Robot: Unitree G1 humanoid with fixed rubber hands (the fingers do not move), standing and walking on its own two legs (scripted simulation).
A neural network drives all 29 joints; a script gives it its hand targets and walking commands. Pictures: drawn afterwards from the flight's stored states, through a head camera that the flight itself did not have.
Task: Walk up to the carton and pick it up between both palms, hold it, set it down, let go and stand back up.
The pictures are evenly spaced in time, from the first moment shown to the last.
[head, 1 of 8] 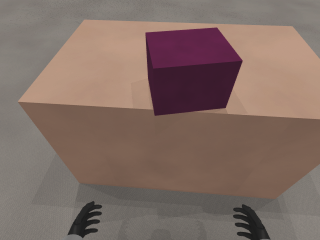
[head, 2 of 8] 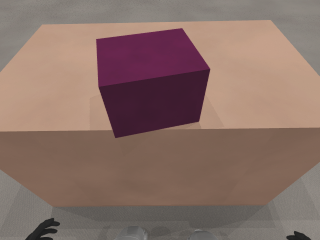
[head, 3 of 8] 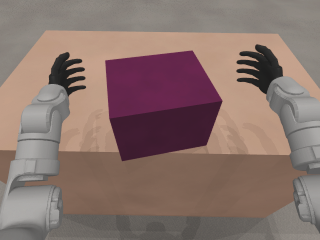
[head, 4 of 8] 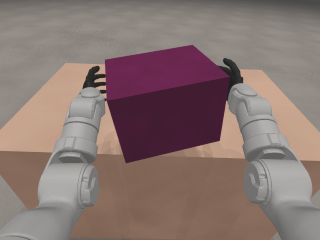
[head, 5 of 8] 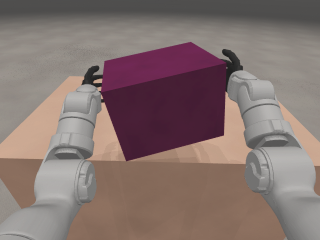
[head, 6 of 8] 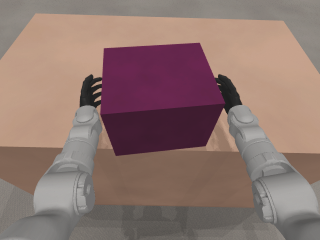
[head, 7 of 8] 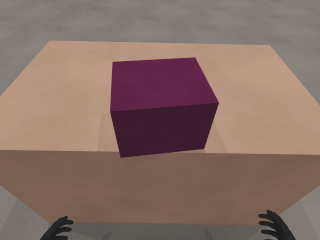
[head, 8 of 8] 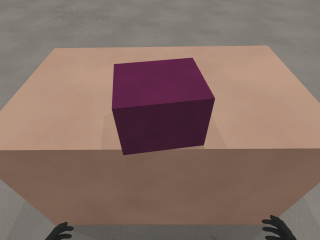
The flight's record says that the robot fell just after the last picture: no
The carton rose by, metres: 0.18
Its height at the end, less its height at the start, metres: +0.00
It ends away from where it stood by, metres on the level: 0.00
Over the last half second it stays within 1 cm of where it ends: yes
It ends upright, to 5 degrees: yes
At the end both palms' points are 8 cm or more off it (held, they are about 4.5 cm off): yes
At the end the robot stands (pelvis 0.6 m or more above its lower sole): yes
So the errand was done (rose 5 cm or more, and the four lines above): yes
